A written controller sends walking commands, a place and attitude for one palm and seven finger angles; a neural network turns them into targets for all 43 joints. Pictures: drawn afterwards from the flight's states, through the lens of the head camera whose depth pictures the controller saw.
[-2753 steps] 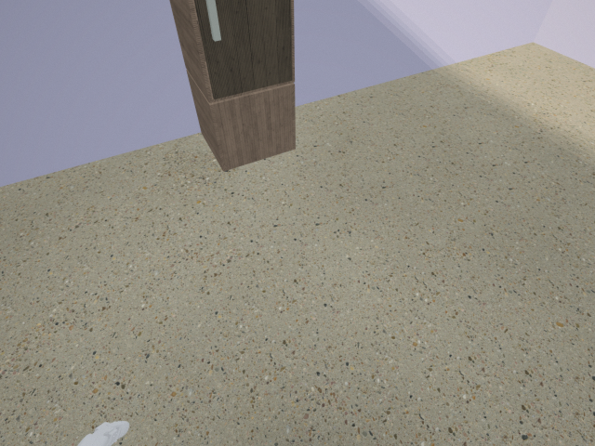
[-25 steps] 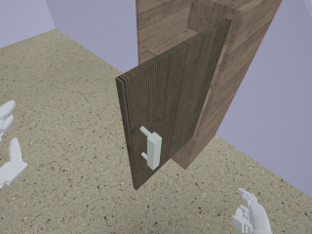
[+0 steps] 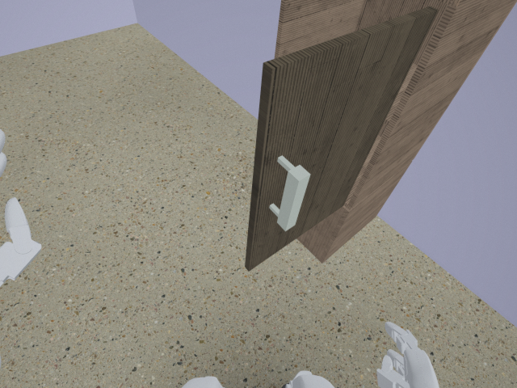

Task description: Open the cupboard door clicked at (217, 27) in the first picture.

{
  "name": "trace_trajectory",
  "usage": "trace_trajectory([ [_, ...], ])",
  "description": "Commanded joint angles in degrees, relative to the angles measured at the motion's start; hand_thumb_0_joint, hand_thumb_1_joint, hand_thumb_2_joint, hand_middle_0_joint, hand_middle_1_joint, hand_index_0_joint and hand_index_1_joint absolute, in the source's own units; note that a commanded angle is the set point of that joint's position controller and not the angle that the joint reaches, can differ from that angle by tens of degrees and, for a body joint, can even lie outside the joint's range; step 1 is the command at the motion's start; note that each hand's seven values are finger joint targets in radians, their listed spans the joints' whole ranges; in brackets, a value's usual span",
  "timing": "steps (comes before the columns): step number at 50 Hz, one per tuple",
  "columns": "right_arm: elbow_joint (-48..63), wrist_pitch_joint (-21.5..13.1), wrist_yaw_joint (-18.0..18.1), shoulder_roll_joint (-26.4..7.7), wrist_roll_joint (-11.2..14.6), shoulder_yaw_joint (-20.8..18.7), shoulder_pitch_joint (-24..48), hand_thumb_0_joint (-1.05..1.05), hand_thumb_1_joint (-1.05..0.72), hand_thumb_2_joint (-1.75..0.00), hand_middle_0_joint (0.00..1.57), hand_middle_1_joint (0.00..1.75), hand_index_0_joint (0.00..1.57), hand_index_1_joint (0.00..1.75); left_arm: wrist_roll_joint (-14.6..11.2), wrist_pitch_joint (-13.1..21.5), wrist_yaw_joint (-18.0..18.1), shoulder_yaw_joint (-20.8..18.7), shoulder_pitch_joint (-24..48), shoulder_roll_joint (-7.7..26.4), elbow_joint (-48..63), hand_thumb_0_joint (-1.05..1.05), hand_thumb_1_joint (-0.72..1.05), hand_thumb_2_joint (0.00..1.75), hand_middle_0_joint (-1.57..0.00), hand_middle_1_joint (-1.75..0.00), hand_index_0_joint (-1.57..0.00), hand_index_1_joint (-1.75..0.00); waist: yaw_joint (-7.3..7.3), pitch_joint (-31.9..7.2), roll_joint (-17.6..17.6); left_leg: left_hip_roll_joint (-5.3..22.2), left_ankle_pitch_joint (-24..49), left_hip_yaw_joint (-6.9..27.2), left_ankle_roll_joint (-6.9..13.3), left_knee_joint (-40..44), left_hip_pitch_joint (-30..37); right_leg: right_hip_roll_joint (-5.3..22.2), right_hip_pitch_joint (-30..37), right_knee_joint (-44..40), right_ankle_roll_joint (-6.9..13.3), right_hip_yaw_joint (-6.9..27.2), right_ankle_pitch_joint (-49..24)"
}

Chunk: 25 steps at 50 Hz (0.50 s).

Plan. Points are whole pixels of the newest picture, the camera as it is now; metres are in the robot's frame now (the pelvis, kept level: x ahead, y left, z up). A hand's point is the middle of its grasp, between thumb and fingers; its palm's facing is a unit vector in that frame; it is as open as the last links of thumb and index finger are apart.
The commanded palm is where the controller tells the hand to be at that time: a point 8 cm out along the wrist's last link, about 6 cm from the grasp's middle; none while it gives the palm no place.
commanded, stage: step back with the hand held close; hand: left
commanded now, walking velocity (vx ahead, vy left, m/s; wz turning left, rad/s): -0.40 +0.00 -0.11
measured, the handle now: (284, 193) +0.45 -0.02 +0.01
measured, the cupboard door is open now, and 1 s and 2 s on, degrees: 87 87 87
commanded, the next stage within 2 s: stop stepping back and stand still in 0.10 s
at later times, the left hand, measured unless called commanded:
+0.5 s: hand out of the picture +0.10 +0.20 +0.19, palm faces +0.28 -0.78 -0.55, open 7.4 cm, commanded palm +0.06 +0.24 +0.20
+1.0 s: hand out of the picture +0.03 +0.21 +0.19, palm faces +0.39 -0.78 -0.49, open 7.4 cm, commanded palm -0.02 +0.24 +0.20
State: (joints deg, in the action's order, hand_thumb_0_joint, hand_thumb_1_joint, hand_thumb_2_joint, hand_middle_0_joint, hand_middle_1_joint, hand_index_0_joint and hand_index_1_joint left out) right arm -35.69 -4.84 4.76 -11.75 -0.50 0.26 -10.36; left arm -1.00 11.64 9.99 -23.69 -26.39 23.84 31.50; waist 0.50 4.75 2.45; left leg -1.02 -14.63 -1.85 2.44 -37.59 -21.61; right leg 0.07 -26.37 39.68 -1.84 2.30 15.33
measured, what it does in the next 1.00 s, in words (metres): walks backwards: right foot, then left foot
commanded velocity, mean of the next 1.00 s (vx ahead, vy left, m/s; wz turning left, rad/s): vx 0.02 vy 0.05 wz -0.02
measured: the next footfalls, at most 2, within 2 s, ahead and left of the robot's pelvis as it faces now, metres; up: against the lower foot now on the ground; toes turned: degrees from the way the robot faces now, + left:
right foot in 0.36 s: -0.16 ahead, -0.12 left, +0.00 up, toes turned -8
left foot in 0.60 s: -0.05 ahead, +0.06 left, +0.00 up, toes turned -3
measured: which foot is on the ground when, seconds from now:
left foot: down 0.00-0.36, up 0.38-0.58, down 0.60-0.82, up 0.84-1.00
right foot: up 0.00-0.34, down 0.36-1.00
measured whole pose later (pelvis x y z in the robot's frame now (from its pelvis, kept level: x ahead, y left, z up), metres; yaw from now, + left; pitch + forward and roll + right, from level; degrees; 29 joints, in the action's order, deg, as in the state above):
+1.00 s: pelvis -0.19 -0.04 +0.02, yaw -7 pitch -1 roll +2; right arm -38.5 -6.2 4.3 -12.3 0.2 0.4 -16.2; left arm -1.3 13.8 9.6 -24.0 -31.3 22.7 22.2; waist 0.5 -1.0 -0.8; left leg 0.5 -17.1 -1.3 0.2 -39.3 -18.9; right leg -1.0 -11.6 26.6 3.6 -2.9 14.2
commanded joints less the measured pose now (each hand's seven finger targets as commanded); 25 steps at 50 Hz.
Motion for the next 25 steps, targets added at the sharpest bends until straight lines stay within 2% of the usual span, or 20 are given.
trace_trajectory([
  [1,7.8,-5.5,-0.5,-6.7,-1.0,-4.3,2.9,0.0,-0.9,-0.9,0.2,0.3,0.2,0.3,-0.6,5.1,1.3,-10.7,0.8,11.3,12.7,0.0,0.9,0.9,-0.2,-0.3,-0.2,-0.3,-0.91,-11.9,-14.9,23.0,4.7,20.0,7.5,23.0,-3.4,-3.2,4.8,29.2,1.0,2.9,13.7],
  [2,7.9,-5.8,-1.0,-6.8,-0.8,-4.7,2.7,0.0,-0.9,-0.9,0.2,0.3,0.2,0.3,-1.2,5.0,1.0,-10.5,-1.2,11.3,14.7,0.0,0.9,0.9,-0.2,-0.3,-0.2,-0.3,-0.59,-13.7,-12.0,21.9,13.0,17.7,7.1,19.4,1.7,-3.1,2.3,28.2,1.0,2.9,13.7],
  [3,7.4,-6.1,-1.4,-7.1,-0.8,-4.9,2.7,0.0,-0.9,-0.9,0.2,0.3,0.2,0.3,-1.5,4.6,0.8,-9.2,-1.8,9.7,15.7,0.0,0.9,0.9,-0.2,-0.3,-0.2,-0.3,-0.66,-13.4,-10.6,20.7,19.7,14.5,7.1,17.9,5.9,-2.8,0.1,26.9,0.4,2.0,12.9],
  [4,7.1,-6.2,-1.9,-7.1,-0.4,-5.0,2.9,0.0,-0.9,-0.9,0.2,0.3,0.2,0.3,-1.6,4.1,0.7,-8.2,-3.0,8.8,15.5,0.0,0.9,0.9,-0.2,-0.3,-0.2,-0.3,-0.47,-14.1,-10.3,19.5,23.1,12.3,6.4,17.2,8.9,-2.9,-0.5,25.3,0.1,0.6,12.3],
  [5,6.9,-6.3,-2.3,-7.1,0.0,-5.0,3.0,0.0,-0.9,-0.9,0.2,0.3,0.2,0.3,-1.8,3.6,0.6,-7.2,-4.0,8.0,15.9,0.0,0.9,0.9,-0.2,-0.3,-0.2,-0.3,-0.56,-14.7,-11.4,18.6,23.9,10.6,5.8,17.5,11.2,-3.1,-0.6,22.9,-0.2,-0.9,12.2],
  [7,6.7,-6.8,-2.2,-7.2,-0.1,-4.7,3.9,0.0,-0.9,-0.9,0.2,0.3,0.2,0.3,-2.2,2.7,0.4,-6.6,-4.2,7.8,15.9,0.0,0.9,0.9,-0.2,-0.3,-0.2,-0.3,-0.76,-14.3,-14.9,18.2,20.3,10.5,5.1,20.1,12.1,-3.0,1.0,17.7,-0.4,-2.3,12.8],
  [8,6.3,-6.8,-2.2,-7.1,-0.4,-4.2,3.6,0.0,-0.9,-0.9,0.2,0.3,0.2,0.3,-2.4,2.4,0.3,-5.7,-3.6,7.7,15.9,0.0,0.9,0.9,-0.2,-0.3,-0.2,-0.3,-1.34,-13.7,-14.6,18.4,17.8,11.6,5.0,21.8,11.8,-3.4,2.1,15.1,-0.5,-2.8,13.8],
  [10,5.9,-6.6,-1.9,-7.1,-0.8,-3.9,3.9,0.0,-0.9,-0.9,0.2,0.3,0.2,0.3,-2.6,1.9,0.5,-6.0,-2.4,8.5,15.2,0.0,0.9,0.9,-0.2,-0.3,-0.2,-0.3,-1.41,-14.0,-16.0,18.1,9.3,11.7,4.6,24.9,11.2,-4.0,5.3,9.9,-0.1,-3.6,15.0],
  [12,6.9,-6.4,-1.6,-6.9,-0.7,-3.7,3.0,0.0,-0.9,-0.9,0.2,0.3,0.2,0.3,-2.7,1.7,0.9,-8.6,-5.4,10.8,14.4,0.0,0.9,0.9,-0.2,-0.3,-0.2,-0.3,-1.04,-15.2,-17.6,14.8,-2.7,9.2,2.8,27.9,11.7,-4.8,9.9,1.1,0.9,-6.1,15.3],
  [14,8.1,-5.9,-1.6,-6.3,-0.5,-3.1,3.4,0.0,-0.9,-0.9,0.2,0.3,0.2,0.3,-3.6,1.7,1.0,-9.3,-7.5,11.2,15.4,0.0,0.9,0.9,-0.2,-0.3,-0.2,-0.3,-0.79,-16.0,-19.3,11.2,-9.3,5.8,0.0,29.2,9.9,-6.0,16.9,-10.8,2.1,-9.6,14.3],
  [15,8.5,-5.4,-1.5,-6.3,-0.3,-3.0,3.8,0.0,-0.9,-0.9,0.2,0.3,0.2,0.3,-3.7,1.9,0.8,-10.1,-8.9,12.0,15.6,0.0,0.9,0.9,-0.2,-0.3,-0.2,-0.3,-0.51,-16.1,-18.6,9.1,-11.0,3.7,-1.5,27.5,7.6,-5.9,21.3,-18.3,2.9,-10.7,10.4],
  [16,9.1,-4.6,-1.7,-5.9,-0.2,-2.7,3.8,0.0,-0.9,-0.9,0.2,0.3,0.2,0.3,-3.8,2.1,0.5,-10.9,-10.8,13.0,16.1,0.0,0.9,0.9,-0.2,-0.3,-0.2,-0.3,-0.76,-16.1,-15.5,6.2,-9.0,0.7,-2.9,23.0,7.3,-4.0,22.5,-23.9,4.0,-9.2,6.8],
  [17,9.4,-3.6,-1.9,-5.4,-0.4,-2.5,3.4,0.0,-0.9,-0.9,0.2,0.3,0.2,0.3,-3.6,2.1,0.4,-13.0,-12.5,15.6,16.4,0.0,0.9,0.9,-0.2,-0.3,-0.2,-0.3,-1.1,-16.7,-10.3,3.4,-5.9,-1.7,-3.6,14.6,8.3,1.8,19.4,-26.4,6.0,-4.0,3.2],
  [18,9.3,-2.7,-1.9,-4.8,-0.4,-2.1,4.0,0.0,-0.9,-0.9,0.2,0.3,0.2,0.3,-3.9,2.8,0.3,-13.3,-12.3,16.1,16.3,0.0,0.9,0.9,-0.2,-0.3,-0.2,-0.3,-0.79,-14.5,-1.5,2.6,-1.7,-1.3,-3.7,1.9,8.9,10.4,11.4,-29.7,8.1,6.0,1.8],
  [19,8.9,-2.4,-1.8,-5.3,-0.3,-1.7,4.9,0.0,-0.9,-0.9,0.2,0.3,0.2,0.3,-4.0,3.2,0.7,-15.7,-11.0,18.8,15.9,0.0,0.9,0.9,-0.2,-0.3,-0.2,-0.3,0.35,-12.9,4.3,2.3,-3.3,0.4,-3.5,-7.7,2.5,17.3,9.2,-29.4,9.7,12.7,-7.1],
  [20,8.8,-2.8,-1.9,-5.6,-0.3,-1.4,4.2,0.0,-0.9,-0.9,0.2,0.3,0.2,0.3,-3.8,3.5,1.2,-16.6,-9.5,19.3,13.7,0.0,0.9,0.9,-0.2,-0.3,-0.2,-0.3,0.13,-12.1,3.6,3.2,-5.0,1.0,-3.3,-12.5,-4.9,19.5,12.6,-26.9,10.6,12.1,-19.8],
  [21,7.8,-2.9,-1.8,-5.5,1.3,-2.0,2.2,0.0,-0.9,-0.9,0.2,0.3,0.2,0.3,-3.9,3.0,0.6,-12.1,-10.9,13.4,9.0,0.0,0.9,0.9,-0.2,-0.3,-0.2,-0.3,-0.51,-12.7,10.0,0.9,-4.2,0.5,-3.4,-14.7,-12.6,13.9,24.5,-20.4,4.4,6.7,-41.1],
  [22,8.3,-3.1,-1.8,-6.0,1.9,-2.2,3.0,0.0,-0.9,-0.9,0.2,0.3,0.2,0.3,-3.5,2.6,0.6,-12.2,-8.6,13.7,7.8,0.0,0.9,0.9,-0.2,-0.3,-0.2,-0.3,-0.42,-15.4,12.9,1.3,-4.3,-0.4,-3.1,-13.1,-13.8,13.2,29.8,-16.3,2.2,5.8,-51.5],
  [23,7.8,-3.2,-1.1,-5.9,1.6,-2.0,3.4,0.0,-0.9,-0.9,0.2,0.3,0.2,0.3,-2.8,2.3,0.9,-11.3,-8.0,12.7,5.2,0.0,0.9,0.9,-0.2,-0.3,-0.2,-0.3,-0.69,-13.1,10.8,1.6,-3.8,-1.3,-2.6,-9.6,-13.5,13.4,30.7,-15.1,3.2,4.6,-54.8],
  [25,7.0,-3.1,-0.4,-6.1,1.3,-1.6,3.7,0.0,-0.9,-0.9,0.2,0.3,0.2,0.3,-1.7,2.3,0.6,-8.6,-5.0,10.5,0.4,0.0,0.9,0.9,-0.2,-0.3,-0.2,-0.3,-0.77,-9.5,4.7,0.2,-1.0,-4.1,-1.5,-1.7,-6.2,12.3,25.5,-14.5,4.0,2.7,-51.2],
])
